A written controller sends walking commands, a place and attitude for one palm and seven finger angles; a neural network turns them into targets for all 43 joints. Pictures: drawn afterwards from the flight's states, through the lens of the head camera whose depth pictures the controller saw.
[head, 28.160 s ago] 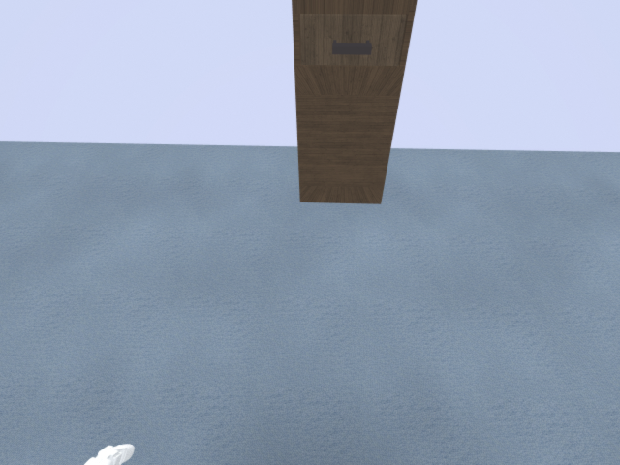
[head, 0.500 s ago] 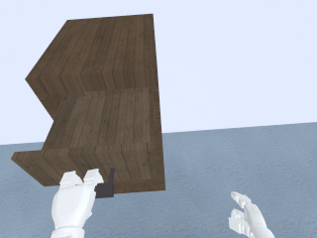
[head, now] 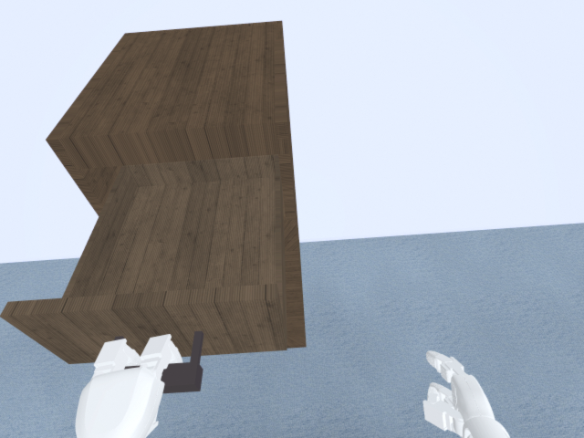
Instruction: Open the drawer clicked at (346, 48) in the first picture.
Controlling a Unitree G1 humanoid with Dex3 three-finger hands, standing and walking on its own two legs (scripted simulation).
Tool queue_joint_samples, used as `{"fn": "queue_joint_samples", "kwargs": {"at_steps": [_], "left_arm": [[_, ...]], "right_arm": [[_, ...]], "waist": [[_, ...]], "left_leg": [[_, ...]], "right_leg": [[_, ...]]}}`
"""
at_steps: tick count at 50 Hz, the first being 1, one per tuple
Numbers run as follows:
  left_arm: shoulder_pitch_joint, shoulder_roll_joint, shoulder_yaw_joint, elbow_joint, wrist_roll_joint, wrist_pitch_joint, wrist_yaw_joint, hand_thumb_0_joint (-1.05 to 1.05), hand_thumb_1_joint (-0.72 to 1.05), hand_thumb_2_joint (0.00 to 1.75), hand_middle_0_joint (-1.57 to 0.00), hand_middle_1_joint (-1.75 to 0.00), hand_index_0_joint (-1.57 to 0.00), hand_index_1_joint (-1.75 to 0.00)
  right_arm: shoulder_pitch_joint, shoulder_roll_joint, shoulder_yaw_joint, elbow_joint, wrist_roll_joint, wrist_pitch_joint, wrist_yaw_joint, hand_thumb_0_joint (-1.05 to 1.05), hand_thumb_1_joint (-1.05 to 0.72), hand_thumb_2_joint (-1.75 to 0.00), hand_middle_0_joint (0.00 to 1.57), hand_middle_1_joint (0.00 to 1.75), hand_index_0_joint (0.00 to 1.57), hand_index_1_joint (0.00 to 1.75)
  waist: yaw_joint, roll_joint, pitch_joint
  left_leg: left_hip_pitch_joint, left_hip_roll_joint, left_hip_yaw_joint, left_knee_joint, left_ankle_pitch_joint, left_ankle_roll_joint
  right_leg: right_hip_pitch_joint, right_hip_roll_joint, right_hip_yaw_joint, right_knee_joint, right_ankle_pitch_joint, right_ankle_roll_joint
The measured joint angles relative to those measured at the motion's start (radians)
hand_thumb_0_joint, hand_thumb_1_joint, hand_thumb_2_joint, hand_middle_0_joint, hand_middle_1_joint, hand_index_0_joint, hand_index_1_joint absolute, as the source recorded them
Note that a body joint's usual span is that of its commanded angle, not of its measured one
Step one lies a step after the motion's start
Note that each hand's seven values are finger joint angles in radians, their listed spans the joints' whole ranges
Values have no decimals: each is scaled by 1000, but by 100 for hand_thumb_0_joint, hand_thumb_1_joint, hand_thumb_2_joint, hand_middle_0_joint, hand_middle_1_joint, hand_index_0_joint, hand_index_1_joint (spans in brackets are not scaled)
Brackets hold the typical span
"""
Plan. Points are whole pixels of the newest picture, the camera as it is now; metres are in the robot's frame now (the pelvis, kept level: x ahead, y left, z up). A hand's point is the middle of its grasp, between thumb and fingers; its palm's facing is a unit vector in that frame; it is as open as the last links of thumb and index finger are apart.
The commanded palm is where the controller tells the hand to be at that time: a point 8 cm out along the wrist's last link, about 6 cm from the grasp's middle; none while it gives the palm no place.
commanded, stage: pull the drawer open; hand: left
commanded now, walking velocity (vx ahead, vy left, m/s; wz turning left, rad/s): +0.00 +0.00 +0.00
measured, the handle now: (154, 360) +0.21 +0.21 +0.02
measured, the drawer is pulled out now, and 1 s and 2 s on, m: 0.27 0.30 0.29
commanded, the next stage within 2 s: open the thumb to release the handle in 0.58 s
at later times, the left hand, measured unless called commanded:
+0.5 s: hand (141, 435) +0.13 +0.20 +0.00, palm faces -0.02 -0.14 -0.99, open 6.2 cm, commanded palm +0.08 +0.21 +0.05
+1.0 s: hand (142, 427) +0.14 +0.20 +0.00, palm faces +0.03 -0.12 -0.99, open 8.5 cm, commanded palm +0.10 +0.22 +0.05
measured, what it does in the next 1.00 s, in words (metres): stands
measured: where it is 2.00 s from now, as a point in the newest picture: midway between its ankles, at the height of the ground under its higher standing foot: outside the picture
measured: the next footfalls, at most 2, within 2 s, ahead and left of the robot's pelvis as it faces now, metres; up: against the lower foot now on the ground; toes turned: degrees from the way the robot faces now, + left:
none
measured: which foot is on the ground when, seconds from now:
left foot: down 0.00-1.00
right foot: down 0.00-1.00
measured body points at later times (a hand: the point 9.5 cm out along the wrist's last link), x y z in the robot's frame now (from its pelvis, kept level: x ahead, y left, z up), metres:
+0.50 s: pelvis +0.01 +0.00 -0.01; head +0.03 -0.04 +0.44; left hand +0.13 +0.21 +0.06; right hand +0.23 -0.20 -0.10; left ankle +0.00 +0.12 -0.69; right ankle -0.03 -0.08 -0.69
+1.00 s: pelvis +0.00 -0.01 -0.01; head +0.02 -0.05 +0.44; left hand +0.13 +0.21 +0.06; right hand +0.22 -0.21 -0.10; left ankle +0.00 +0.12 -0.69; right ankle -0.03 -0.08 -0.69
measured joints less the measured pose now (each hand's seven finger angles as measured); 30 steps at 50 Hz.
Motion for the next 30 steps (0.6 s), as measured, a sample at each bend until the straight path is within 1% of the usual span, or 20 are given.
{"fn": "queue_joint_samples", "kwargs": {"at_steps": [10, 19, 23, 30], "left_arm": [[120, 1, 12, -68, 4, -42, 19, 6, 64, 71, -25, -133, -41, -135], [153, 1, 36, -108, -3, -65, 4, 7, 65, 71, -25, -134, -40, -134], [170, 1, 38, -120, -2, -70, 11, 6, 65, 71, -25, -134, -40, -134], [183, 11, 45, -130, 4, -96, 27, 6, 64, 72, -25, -135, -40, -133]], "right_arm": [[-3, -2, -4, -25, -11, -5, 27, 2, -90, -90, 20, 30, 20, 30], [9, 10, 5, -52, -18, -8, 44, 2, -90, -90, 20, 30, 20, 30], [19, 7, 4, -61, -20, -7, 46, 2, -90, -90, 20, 30, 20, 30], [25, 7, 3, -54, -22, -2, 39, 2, -90, -90, 20, 30, 20, 30]], "waist": [[11, 8, -13], [9, 3, -26], [7, 7, -29], [14, 2, -28]], "left_leg": [[-33, -1, 3, 36, -17, -1], [-65, 1, 4, 67, -34, -3], [-75, 1, 3, 80, -43, -2], [-89, 0, 2, 89, -49, -1]], "right_leg": [[-34, 1, -1, 40, -19, -2], [-67, 4, -2, 70, -34, -4], [-74, 5, -4, 79, -43, -4], [-87, 4, -5, 86, -48, -3]]}}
